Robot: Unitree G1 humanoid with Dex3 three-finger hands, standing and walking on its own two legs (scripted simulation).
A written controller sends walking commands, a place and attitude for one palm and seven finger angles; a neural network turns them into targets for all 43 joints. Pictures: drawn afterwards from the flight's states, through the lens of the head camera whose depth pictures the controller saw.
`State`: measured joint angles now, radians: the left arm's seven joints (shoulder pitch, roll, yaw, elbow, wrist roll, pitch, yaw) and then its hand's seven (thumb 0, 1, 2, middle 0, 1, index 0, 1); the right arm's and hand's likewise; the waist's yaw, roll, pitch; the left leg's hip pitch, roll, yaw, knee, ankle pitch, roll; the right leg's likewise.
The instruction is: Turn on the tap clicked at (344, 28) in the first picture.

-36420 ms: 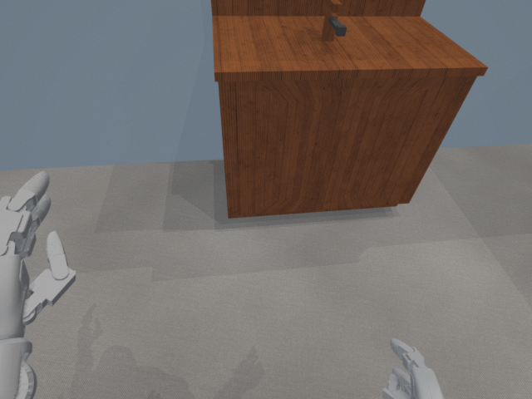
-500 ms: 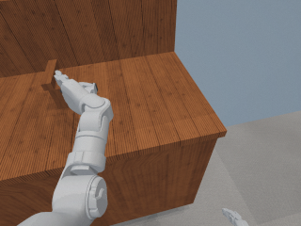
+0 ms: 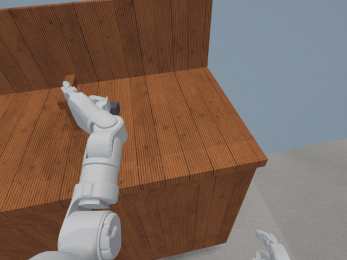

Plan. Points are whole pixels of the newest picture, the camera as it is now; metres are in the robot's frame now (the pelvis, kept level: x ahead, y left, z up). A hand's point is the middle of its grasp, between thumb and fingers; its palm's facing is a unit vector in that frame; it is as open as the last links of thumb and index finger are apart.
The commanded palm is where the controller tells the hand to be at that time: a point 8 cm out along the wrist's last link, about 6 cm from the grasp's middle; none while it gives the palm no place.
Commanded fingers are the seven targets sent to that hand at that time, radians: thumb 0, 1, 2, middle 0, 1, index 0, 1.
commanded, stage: lift the hand up off the lever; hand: left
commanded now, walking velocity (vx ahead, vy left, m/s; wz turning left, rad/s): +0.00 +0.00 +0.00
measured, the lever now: (114, 108) +0.49 +0.20 +0.11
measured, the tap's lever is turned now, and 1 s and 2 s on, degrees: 73 73 73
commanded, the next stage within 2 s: draw the hand back beside the body in 0.10 s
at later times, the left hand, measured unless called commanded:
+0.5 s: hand (104, 126) +0.35 +0.18 +0.17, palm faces +0.27 -0.96 -0.11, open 7.7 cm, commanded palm +0.31 +0.22 +0.18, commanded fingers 0.00 0.90 0.90 -0.17 -0.20 -0.17 -0.20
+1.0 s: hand (67, 156) +0.27 +0.22 +0.17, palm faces +0.22 -0.94 -0.27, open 7.6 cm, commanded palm +0.23 +0.27 +0.18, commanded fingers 0.00 0.90 0.90 -0.19 -0.27 -0.19 -0.27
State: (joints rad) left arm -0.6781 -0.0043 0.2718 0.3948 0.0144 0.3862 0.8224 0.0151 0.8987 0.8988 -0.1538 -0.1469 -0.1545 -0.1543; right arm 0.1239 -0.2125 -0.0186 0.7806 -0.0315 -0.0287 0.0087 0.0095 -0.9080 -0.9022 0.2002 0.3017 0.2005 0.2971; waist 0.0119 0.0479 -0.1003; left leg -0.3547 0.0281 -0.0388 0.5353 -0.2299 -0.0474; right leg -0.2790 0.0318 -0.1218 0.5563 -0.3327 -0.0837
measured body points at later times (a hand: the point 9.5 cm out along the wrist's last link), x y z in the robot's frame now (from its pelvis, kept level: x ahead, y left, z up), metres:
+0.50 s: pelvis +0.01 +0.01 +0.01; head -0.03 -0.01 +0.46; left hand +0.33 +0.23 +0.17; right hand +0.16 -0.24 -0.09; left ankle +0.03 +0.15 -0.73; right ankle -0.02 -0.06 -0.73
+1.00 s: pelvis +0.00 +0.03 +0.02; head -0.03 +0.01 +0.46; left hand +0.25 +0.27 +0.18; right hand +0.19 -0.18 -0.07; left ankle +0.03 +0.15 -0.73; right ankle -0.02 -0.06 -0.73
